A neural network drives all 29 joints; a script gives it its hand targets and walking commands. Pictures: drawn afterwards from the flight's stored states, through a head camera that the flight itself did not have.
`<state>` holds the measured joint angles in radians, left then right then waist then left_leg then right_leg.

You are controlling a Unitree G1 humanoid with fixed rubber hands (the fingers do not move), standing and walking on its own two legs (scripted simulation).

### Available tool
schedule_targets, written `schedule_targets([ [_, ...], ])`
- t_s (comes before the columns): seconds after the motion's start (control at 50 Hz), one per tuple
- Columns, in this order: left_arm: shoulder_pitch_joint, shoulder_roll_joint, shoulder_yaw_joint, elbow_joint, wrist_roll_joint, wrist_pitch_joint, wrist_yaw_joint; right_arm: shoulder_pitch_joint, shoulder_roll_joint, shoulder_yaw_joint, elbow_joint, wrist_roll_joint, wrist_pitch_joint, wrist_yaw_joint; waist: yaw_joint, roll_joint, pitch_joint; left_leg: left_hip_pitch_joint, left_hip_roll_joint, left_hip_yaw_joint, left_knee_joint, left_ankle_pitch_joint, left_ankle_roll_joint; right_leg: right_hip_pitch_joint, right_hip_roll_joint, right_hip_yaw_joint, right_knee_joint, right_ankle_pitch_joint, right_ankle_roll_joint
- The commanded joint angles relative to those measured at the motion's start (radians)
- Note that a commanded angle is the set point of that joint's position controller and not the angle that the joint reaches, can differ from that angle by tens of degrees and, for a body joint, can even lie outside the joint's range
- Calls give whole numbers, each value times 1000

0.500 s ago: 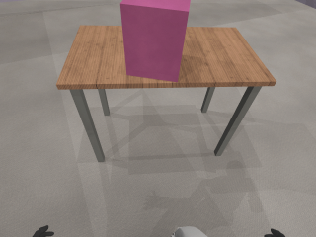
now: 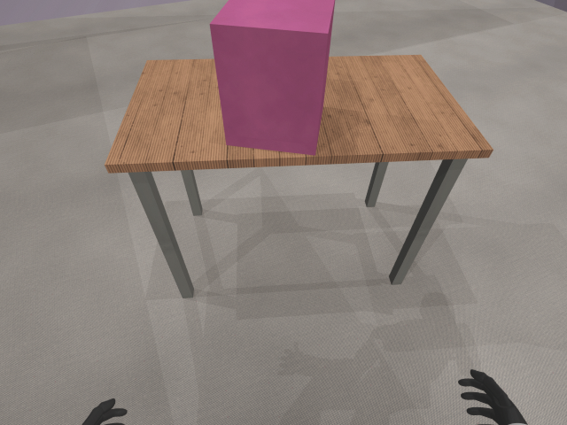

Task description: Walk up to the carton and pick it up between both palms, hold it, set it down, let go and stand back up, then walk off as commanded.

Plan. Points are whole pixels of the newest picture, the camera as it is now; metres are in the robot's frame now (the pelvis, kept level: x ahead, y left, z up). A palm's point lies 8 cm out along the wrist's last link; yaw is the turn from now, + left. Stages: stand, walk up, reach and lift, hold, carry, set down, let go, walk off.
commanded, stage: stand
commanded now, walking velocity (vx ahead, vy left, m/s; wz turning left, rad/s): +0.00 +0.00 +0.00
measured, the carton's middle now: (278, 73) +0.82 +0.03 +0.08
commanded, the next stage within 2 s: none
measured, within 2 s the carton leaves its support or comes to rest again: neither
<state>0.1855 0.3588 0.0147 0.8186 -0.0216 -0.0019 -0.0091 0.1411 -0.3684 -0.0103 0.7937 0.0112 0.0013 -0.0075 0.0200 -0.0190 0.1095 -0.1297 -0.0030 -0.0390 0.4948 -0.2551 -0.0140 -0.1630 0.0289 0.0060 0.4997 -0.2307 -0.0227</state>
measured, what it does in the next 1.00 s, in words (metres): stands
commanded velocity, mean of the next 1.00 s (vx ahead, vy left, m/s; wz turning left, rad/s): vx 0.00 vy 0.00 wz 0.00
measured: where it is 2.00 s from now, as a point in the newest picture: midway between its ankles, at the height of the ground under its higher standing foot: outside the picture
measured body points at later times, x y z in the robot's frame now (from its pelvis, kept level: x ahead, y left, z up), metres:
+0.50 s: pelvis +0.00 +0.01 +0.01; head -0.01 +0.01 +0.46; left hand +0.09 +0.33 -0.11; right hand +0.08 -0.30 -0.11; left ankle +0.01 +0.13 -0.74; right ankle +0.03 -0.10 -0.74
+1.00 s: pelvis +0.01 +0.01 +0.01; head +0.01 +0.02 +0.46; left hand +0.10 +0.33 -0.11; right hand +0.11 -0.30 -0.11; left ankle +0.01 +0.13 -0.74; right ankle +0.03 -0.10 -0.74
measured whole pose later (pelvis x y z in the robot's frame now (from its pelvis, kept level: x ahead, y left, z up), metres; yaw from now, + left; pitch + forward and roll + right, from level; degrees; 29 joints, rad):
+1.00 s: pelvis +0.01 +0.01 +0.01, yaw -1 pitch -3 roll +0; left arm 0.12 0.38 0.04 1.09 -0.01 -0.01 0.02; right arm 0.09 -0.36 -0.01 1.08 0.01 -0.01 -0.02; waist 0.00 -0.01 0.06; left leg -0.09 -0.01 -0.01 0.32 -0.18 0.00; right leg -0.13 0.02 0.03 0.32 -0.14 -0.01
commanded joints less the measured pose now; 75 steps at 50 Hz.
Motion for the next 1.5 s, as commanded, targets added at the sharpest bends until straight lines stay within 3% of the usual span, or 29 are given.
schedule_targets([
  [0.0, -30, 261, 76, -10, 12, -23, 12, -46, -211, -40, -21, 13, -28, -16, -8, 33, -43, 62, 132, -108, -162, 138, 40, -3, -145, 140, -182, 129, 0],
  [0.02, -59, 226, 64, 3, 13, -25, 12, -21, -188, -28, 1, 17, -26, -16, -26, 1, -106, 79, 144, -118, -168, 176, 44, 51, -145, 115, -166, 195, 3],
  [0.1, -73, 192, 55, 53, -5, -25, 13, -91, -211, -34, 44, 6, -24, -18, -11, 67, -87, 38, 128, -71, -194, 173, 37, 102, -152, 129, -190, 231, 0],
  [0.2, -140, 210, 56, 104, 6, -17, 17, -137, -176, -29, 107, 13, -18, -20, -19, -37, -60, 67, 131, -86, -210, 114, 45, 2, -148, 125, -245, 107, 10],
  [0.24, -97, 174, 43, 134, 5, -19, 19, -104, -203, -37, 149, 9, -18, -19, -13, 50, -80, 38, 128, -80, -236, 52, 49, 57, -147, 130, -241, 106, 17],
  [0.32, -119, 202, 55, 164, 6, -14, 23, -132, -174, -22, 180, 2, -15, -9, -5, 10, -38, -31, 117, -74, -269, -20, 39, 43, -145, 138, -252, -1, 7],
  [0.34, -110, 194, 51, 158, 6, -16, 25, -129, -184, -30, 183, 8, -16, -10, 5, 52, -67, -25, 126, -100, -279, -31, 49, 62, -149, 136, -231, 25, 1],
  [0.38, -107, 245, 63, 170, 14, -17, 24, -76, -225, -42, 201, 11, -27, -16, -23, 19, -72, 5, 141, -101, -269, 14, 52, 64, -147, 124, -243, 79, 10],
  [0.4, -108, 191, 48, 185, 15, -15, 27, -122, -193, -36, 203, 7, -28, -14, 10, -8, -98, 19, 138, -101, -268, 30, 57, 63, -148, 123, -232, 70, 8],
  [0.44, -130, 212, 49, 181, 11, -25, 28, -109, -201, -37, 215, 8, -20, -9, -6, -25, -85, 17, 133, -84, -255, 61, 52, 47, -160, 148, -262, 55, 4],
  [0.46, -143, 198, 46, 177, 12, -25, 28, -94, -184, -37, 228, 12, -19, -10, -29, 7, -57, 50, 117, -65, -240, 79, 42, -10, -159, 156, -275, 53, 9],
  [0.54, -114, 223, 61, 190, 4, -30, 30, -98, -210, -43, 236, 1, -23, -20, -10, 65, -53, -39, 138, -108, -287, -26, 58, 43, -143, 127, -238, 37, 4],
  [0.58, -88, 172, 41, 212, 15, -19, 28, -78, -174, -33, 249, 14, -25, -11, -23, 7, -66, -5, 139, -104, -272, -57, 55, 24, -147, 139, -257, 11, 11],
  [0.6, -61, 179, 41, 207, 13, -18, 28, -71, -215, -43, 244, 9, -17, -10, -8, 73, -65, -31, 122, -95, -281, -71, 44, 36, -139, 135, -259, -13, 13],
  [0.66, -115, 211, 47, 210, 20, -18, 34, -72, -184, -39, 245, 14, -21, -10, -36, -14, -55, 10, 131, -83, -251, -4, 46, -20, -155, 160, -289, -21, 15],
  [0.7, -95, 196, 44, 214, 12, -26, 32, -113, -197, -46, 230, 1, -28, -11, -21, 37, -52, -12, 131, -102, -267, -17, 51, -14, -153, 144, -258, -11, 7],
  [0.84, -95, 217, 55, 223, 9, -23, 33, -95, -211, -42, 229, 10, -33, -11, -10, 0, -108, -8, 138, -88, -256, 72, 51, 68, -158, 132, -234, 134, 1],
  [0.86, -87, 223, 62, 218, 16, -29, 35, -92, -176, -31, 230, 7, -32, -17, -10, 70, -135, 3, 137, -79, -248, 88, 48, 67, -161, 149, -237, 121, 1],
  [0.92, -72, 200, 54, 231, 12, -25, 32, -57, -167, -35, 242, 8, -23, -23, -25, 50, -135, 45, 140, -77, -243, 116, 49, 59, -151, 127, -237, 156, 9],
  [0.96, -113, 219, 55, 220, 17, -30, 34, -77, -214, -44, 246, -1, -28, -25, -29, -29, -129, 65, 142, -77, -243, 146, 54, 38, -154, 131, -225, 196, 6],
  [1.0, -90, 196, 54, 225, 18, -34, 30, -79, -206, -38, 251, -1, -29, -16, -13, 64, -93, 26, 126, -59, -237, 154, 45, 53, -155, 133, -238, 181, 1],
  [1.02, -85, 224, 62, 227, 22, -27, 33, -70, -179, -38, 243, 13, -33, -16, -29, 49, -106, 34, 130, -67, -239, 118, 52, 36, -157, 134, -238, 159, 2],
  [1.04, -100, 182, 58, 222, 15, -27, 29, -117, -181, -32, 233, 4, -33, -21, -5, 60, -106, 20, 135, -60, -233, 159, 47, 57, -159, 131, -234, 204, 5],
  [1.06, -105, 177, 50, 220, 13, -30, 26, -94, -191, -38, 233, 8, -32, -20, -28, -24, -121, 37, 134, -75, -239, 162, 49, 60, -149, 121, -224, 212, 12],
  [1.1, -83, 163, 44, 236, 11, -24, 25, -109, -226, -50, 222, 5, -34, -19, -6, 48, -126, 28, 136, -66, -243, 155, 53, 72, -150, 129, -225, 194, 6],
  [1.22, -122, 188, 51, 215, 18, -27, 38, -67, -202, -47, 251, 9, -24, -27, -32, -1, -123, 79, 136, -54, -242, 199, 48, 45, -148, 127, -221, 242, 16],
  [1.28, -109, 173, 48, 216, 16, -25, 37, -58, -160, -35, 255, 8, -25, -25, -25, 59, -119, 70, 131, -49, -244, 218, 39, 62, -164, 129, -220, 241, 2],
  [1.34, -106, 220, 55, 215, 14, -25, 41, -102, -204, -51, 242, 1, -26, -22, -13, -19, -121, 63, 153, -73, -240, 228, 53, 68, -154, 114, -224, 242, 9],
  [1.48, -108, 213, 59, 219, 13, -33, 40, -78, -199, -52, 236, 4, -35, -25, -25, 17, -94, 72, 133, -51, -226, 227, 37, 43, -164, 131, -238, 275, -6],
])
